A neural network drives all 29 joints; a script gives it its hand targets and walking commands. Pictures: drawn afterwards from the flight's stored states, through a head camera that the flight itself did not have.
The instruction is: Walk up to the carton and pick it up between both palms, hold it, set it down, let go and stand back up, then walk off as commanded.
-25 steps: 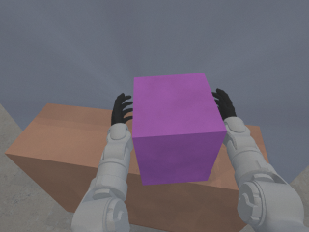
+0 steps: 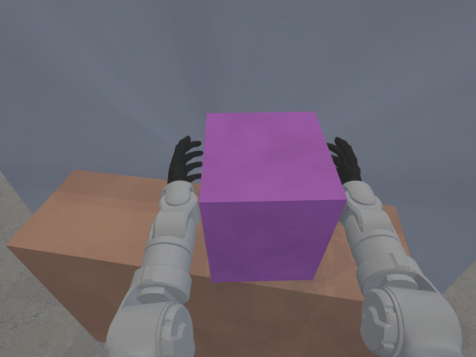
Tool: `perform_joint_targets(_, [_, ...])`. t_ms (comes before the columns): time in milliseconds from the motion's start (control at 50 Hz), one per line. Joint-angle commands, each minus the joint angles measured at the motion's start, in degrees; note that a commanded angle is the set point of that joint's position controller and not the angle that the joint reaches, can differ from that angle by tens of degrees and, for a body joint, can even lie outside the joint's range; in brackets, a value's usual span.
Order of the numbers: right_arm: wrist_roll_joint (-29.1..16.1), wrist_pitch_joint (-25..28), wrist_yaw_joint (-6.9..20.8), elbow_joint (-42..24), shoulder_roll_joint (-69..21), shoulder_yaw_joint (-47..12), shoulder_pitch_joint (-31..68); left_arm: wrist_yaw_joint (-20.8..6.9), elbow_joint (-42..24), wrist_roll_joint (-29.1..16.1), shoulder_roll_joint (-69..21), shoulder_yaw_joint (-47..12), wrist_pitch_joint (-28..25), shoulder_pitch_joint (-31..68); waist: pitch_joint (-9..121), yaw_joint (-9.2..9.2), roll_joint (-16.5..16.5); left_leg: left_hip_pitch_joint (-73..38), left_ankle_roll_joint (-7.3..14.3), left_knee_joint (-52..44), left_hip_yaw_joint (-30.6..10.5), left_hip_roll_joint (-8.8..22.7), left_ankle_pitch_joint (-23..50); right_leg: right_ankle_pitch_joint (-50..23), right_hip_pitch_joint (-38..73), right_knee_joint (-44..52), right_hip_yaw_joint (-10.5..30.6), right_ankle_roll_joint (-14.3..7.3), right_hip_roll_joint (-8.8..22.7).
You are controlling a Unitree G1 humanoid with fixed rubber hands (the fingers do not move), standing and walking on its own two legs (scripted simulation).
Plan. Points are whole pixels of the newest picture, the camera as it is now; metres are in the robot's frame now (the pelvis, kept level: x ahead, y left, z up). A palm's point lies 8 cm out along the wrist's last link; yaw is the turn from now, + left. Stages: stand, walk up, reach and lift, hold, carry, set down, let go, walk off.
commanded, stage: reach and lift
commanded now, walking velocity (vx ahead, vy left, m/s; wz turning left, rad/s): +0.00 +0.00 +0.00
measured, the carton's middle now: (261, 199) +0.41 +0.04 +0.08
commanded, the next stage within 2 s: hold in 1.50 s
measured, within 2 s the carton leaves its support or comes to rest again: neither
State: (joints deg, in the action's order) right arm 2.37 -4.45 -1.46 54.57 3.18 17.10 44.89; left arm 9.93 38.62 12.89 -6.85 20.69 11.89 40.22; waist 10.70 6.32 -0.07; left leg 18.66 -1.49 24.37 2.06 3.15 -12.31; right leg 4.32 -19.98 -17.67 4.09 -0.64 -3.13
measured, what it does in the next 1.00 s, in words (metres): stands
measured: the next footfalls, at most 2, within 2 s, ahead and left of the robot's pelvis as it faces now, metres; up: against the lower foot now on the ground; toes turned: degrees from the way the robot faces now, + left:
none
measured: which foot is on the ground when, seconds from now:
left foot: down 0.00-1.00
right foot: down 0.00-1.00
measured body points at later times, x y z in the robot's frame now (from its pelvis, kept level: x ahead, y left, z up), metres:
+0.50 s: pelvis -0.01 +0.01 +0.00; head -0.05 +0.02 +0.45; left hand +0.37 +0.20 +0.17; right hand +0.41 -0.09 +0.16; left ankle -0.01 +0.13 -0.74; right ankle +0.04 -0.12 -0.74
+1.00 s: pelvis -0.01 +0.02 +0.00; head -0.07 +0.02 +0.45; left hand +0.37 +0.20 +0.19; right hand +0.40 -0.09 +0.18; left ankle -0.01 +0.13 -0.74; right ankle +0.04 -0.12 -0.74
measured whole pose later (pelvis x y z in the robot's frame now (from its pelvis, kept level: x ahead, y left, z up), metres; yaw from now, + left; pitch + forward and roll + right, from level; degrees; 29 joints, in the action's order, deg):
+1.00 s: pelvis -0.01 +0.02 +0.00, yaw +1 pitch -1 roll -1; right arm -4.8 -18.7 -8.1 42.6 0.5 13.6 44.9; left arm 5.7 27.0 12.7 -3.4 18.9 29.0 41.1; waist 7.9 2.4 -0.1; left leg 10.9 -0.4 24.4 1.7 1.8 -12.7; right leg 4.4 -11.4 -16.5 3.8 0.7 -1.7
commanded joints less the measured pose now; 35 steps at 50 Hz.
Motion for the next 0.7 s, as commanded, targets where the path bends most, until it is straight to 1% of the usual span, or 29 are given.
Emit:
perform_joint_targets(0, [-6.0,0.7,2.1,-18.4,-40.2,-26.6,43.6,-6.7,-11.7,-8.3,-32.1,-28.2,2.4,40.4,21.1,-6.87,3.5,-7.1,0.2,-5.6,-1.1,-5.2,14.0,-17.8,31.4,-1.1,-6.1,1.8,-0.1])
perform_joint_targets(20, [-5.7,0.1,1.9,-18.7,-40.0,-26.3,44.0,-7.0,-10.2,-7.8,-31.1,-27.5,3.2,39.1,19.5,-6.60,4.1,-6.4,0.4,-6.3,-1.2,-5.2,12.2,-15.6,30.6,-0.6,-6.0,1.8,0.2])
perform_joint_targets(40, [-6.0,-0.5,1.8,-18.9,-40.5,-26.8,43.5,-7.4,-11.9,-7.9,-30.8,-27.6,3.8,40.1,18.7,-6.94,4.2,-6.9,0.6,-6.4,-1.0,-5.4,11.5,-14.3,29.9,-0.3,-6.1,2.0,0.3])
perform_joint_targets(60, [-5.6,-1.2,1.9,-17.0,-39.2,-25.4,43.4,-7.6,-11.3,-7.1,-30.7,-27.0,4.8,40.4,16.2,-7.12,2.8,-6.9,0.3,-7.2,-1.2,-5.2,9.7,-10.3,28.0,0.3,-6.4,1.7,0.2])
perform_joint_targets(100, [-4.7,-2.0,2.0,-15.6,-38.5,-23.3,43.7,-8.1,-10.7,-6.8,-30.3,-26.0,6.3,41.7,13.4,-7.63,2.5,-6.3,0.6,-8.1,-1.1,-5.1,6.2,-5.3,26.1,1.0,-6.7,1.4,0.4])
perform_joint_targets(120, [-4.1,-2.5,1.9,-15.4,-38.8,-22.8,43.5,-8.6,-10.3,-6.8,-29.5,-25.5,6.8,42.0,11.8,-7.98,3.3,-6.2,0.9,-8.7,-0.9,-5.2,4.2,-2.9,25.1,1.8,-6.6,1.5,0.7])
perform_joint_targets(140, [-3.6,-2.7,1.9,-15.0,-39.4,-22.3,43.3,-8.9,-11.0,-6.9,-29.3,-25.4,7.0,42.9,12.1,-8.54,3.3,-6.1,1.1,-9.0,-0.9,-5.3,3.3,-2.3,25.2,1.8,-6.7,1.6,0.9])
perform_joint_targets(160, [-3.5,-2.9,2.1,-14.6,-39.2,-21.4,44.6,-9.0,-9.9,-6.9,-29.3,-25.2,7.4,44.0,11.2,-8.42,3.1,-5.4,1.1,-9.3,-0.9,-5.2,1.6,0.6,23.8,2.0,-6.8,1.3,0.8])
perform_joint_targets(200, [-3.2,-3.3,2.3,-14.7,-39.7,-20.4,46.1,-9.5,-10.3,-7.2,-29.9,-25.7,7.8,46.1,11.1,-9.01,2.7,-5.6,1.1,-9.6,-1.3,-5.3,0.0,3.0,23.2,2.0,-6.9,0.9,0.9])
perform_joint_targets(220, [-3.0,-3.4,2.4,-14.4,-40.1,-20.2,46.0,-9.5,-11.2,-7.4,-29.7,-25.9,7.8,47.2,11.4,-9.22,2.4,-5.7,1.1,-9.6,-1.3,-5.3,0.2,2.8,23.4,2.0,-7.0,0.9,1.0])
perform_joint_targets(240, [-3.3,-3.3,2.5,-15.5,-39.9,-20.6,47.0,-9.6,-10.6,-7.5,-30.3,-26.1,8.3,46.4,12.3,-9.15,2.4,-5.5,1.1,-9.4,-1.4,-5.3,0.5,2.9,23.9,1.9,-7.0,0.9,0.9])
perform_joint_targets(260, [-3.6,-3.5,2.4,-16.5,-40.9,-21.3,47.7,-9.6,-11.8,-8.4,-30.5,-27.1,8.0,48.1,14.2,-9.56,2.9,-6.0,1.2,-9.3,-1.6,-5.4,1.0,2.0,24.2,1.6,-7.0,1.0,0.8])
perform_joint_targets(300, [-4.5,-3.3,2.3,-18.6,-41.5,-22.4,49.6,-9.4,-13.1,-9.4,-31.7,-29.2,7.8,49.2,16.6,-9.79,2.2,-6.8,0.8,-8.6,-2.0,-5.4,2.6,-0.1,24.8,1.3,-7.1,0.9,0.4])
perform_joint_targets(320, [-5.0,-3.3,2.3,-19.4,-41.7,-23.1,50.7,-9.1,-14.7,-10.1,-32.3,-30.3,7.8,50.4,18.3,-9.93,1.9,-7.4,0.6,-8.1,-2.3,-5.3,4.0,-1.2,25.0,0.9,-7.2,0.8,0.2])
perform_joint_targets(360, [-6.1,-3.4,1.9,-20.6,-41.3,-24.2,50.0,-8.8,-16.7,-11.1,-33.5,-32.8,8.1,50.1,20.2,-11.05,0.4,-9.7,-0.5,-6.9,-2.9,-5.2,8.5,-5.4,25.5,0.4,-7.3,0.6,-0.4])
perform_joint_targets(380, [-6.3,-3.7,1.7,-20.7,-41.4,-24.7,49.5,-8.8,-16.6,-10.8,-32.7,-32.1,8.3,49.7,20.5,-10.59,0.9,-10.3,-0.3,-6.7,-2.8,-5.2,9.0,-5.4,25.4,0.6,-7.2,0.7,-0.3])
perform_joint_targets(400, [-6.8,-4.2,1.5,-21.4,-41.0,-25.1,49.5,-9.0,-15.6,-11.0,-32.6,-32.2,8.9,48.4,19.4,-11.05,1.5,-10.3,-0.2,-6.6,-2.9,-5.3,8.7,-5.6,25.5,1.0,-7.1,0.8,-0.4])
perform_joint_targets(420, [-7.4,-4.6,1.5,-20.9,-40.5,-25.5,48.5,-9.0,-16.2,-10.9,-32.7,-32.5,9.4,47.7,18.8,-11.04,0.9,-10.9,-0.3,-6.5,-3.0,-5.3,9.8,-5.6,25.3,1.0,-7.0,0.6,-0.5])
perform_joint_targets(440, [-7.3,-5.1,1.2,-21.0,-40.0,-25.6,47.0,-9.3,-16.0,-10.7,-32.0,-32.2,10.0,46.9,18.4,-11.42,1.1,-11.4,-0.3,-6.5,-2.8,-5.3,9.3,-5.7,25.7,1.3,-6.8,0.7,-0.4])
perform_joint_targets(460, [-7.5,-5.8,1.1,-19.6,-39.2,-25.6,45.7,-9.5,-15.2,-9.9,-31.8,-31.4,10.8,45.3,16.6,-11.69,1.2,-10.9,-0.4,-6.6,-3.0,-5.3,9.5,-5.7,26.0,1.2,-7.0,0.6,-0.5])
perform_joint_targets(480, [-7.9,-6.4,0.9,-19.1,-39.0,-26.1,44.1,-9.8,-15.6,-9.2,-31.1,-30.2,11.4,43.9,16.3,-11.40,1.6,-11.4,-0.1,-6.5,-2.9,-5.3,10.5,-6.8,27.1,1.2,-6.8,0.7,-0.4])
perform_joint_targets(500, [-8.4,-6.6,0.9,-19.4,-38.1,-25.8,43.9,-10.0,-15.7,-9.3,-30.7,-30.1,11.9,43.6,15.7,-11.62,1.2,-11.7,-0.2,-6.5,-3.0,-5.2,10.3,-6.6,26.6,1.3,-6.8,0.8,-0.4])
perform_joint_targets(520, [-9.1,-7.1,0.7,-19.8,-38.5,-26.9,43.2,-10.2,-16.7,-8.8,-30.4,-29.9,12.3,42.9,15.4,-11.54,1.1,-12.0,-0.3,-6.1,-3.0,-5.4,11.8,-8.0,27.3,1.2,-6.7,0.8,-0.4])
perform_joint_targets(540, [-9.3,-7.3,0.6,-20.1,-37.6,-26.8,44.4,-10.4,-16.0,-8.7,-30.5,-30.1,12.9,42.7,14.5,-11.60,1.0,-11.7,-0.4,-6.4,-3.1,-5.3,10.8,-6.5,26.6,1.6,-7.0,0.7,-0.6])
perform_joint_targets(560, [-10.2,-7.4,0.5,-20.4,-38.1,-27.6,44.3,-10.5,-17.6,-8.7,-30.8,-30.3,13.1,43.4,15.2,-11.29,0.5,-11.9,-0.5,-6.1,-3.2,-5.3,11.8,-7.4,27.4,1.2,-6.9,0.7,-0.7])
perform_joint_targets(580, [-11.3,-7.3,0.2,-24.1,-39.2,-29.4,46.6,-10.5,-18.9,-9.4,-31.1,-31.2,13.4,43.7,17.7,-10.96,1.1,-12.5,-0.3,-5.2,-3.4,-5.5,13.9,-9.9,28.6,0.9,-6.7,0.9,-0.8])
perform_joint_targets(640, [-14.1,-8.2,-0.7,-27.4,-40.7,-33.1,48.3,-10.3,-19.9,-9.9,-31.2,-32.0,14.1,43.1,19.0,-9.97,1.7,-13.1,-0.2,-4.4,-3.5,-5.9,16.2,-12.9,29.5,0.5,-6.4,1.4,-1.1])
perform_joint_targets(660, [-14.2,-8.8,-1.1,-27.5,-41.1,-33.8,47.0,-10.6,-20.1,-9.4,-30.0,-31.4,14.3,42.9,18.2,-9.90,2.0,-12.9,0.1,-4.4,-3.3,-6.3,15.8,-13.5,30.2,0.5,-6.1,1.8,-0.8])
perform_joint_targets(680, [-14.2,-9.1,-1.4,-28.6,-40.5,-33.7,47.8,-10.8,-19.9,-9.6,-30.5,-31.8,14.9,42.3,17.8,-10.35,1.8,-12.9,0.1,-4.7,-3.5,-6.1,15.2,-12.9,29.5,0.7,-6.3,1.7,-0.9])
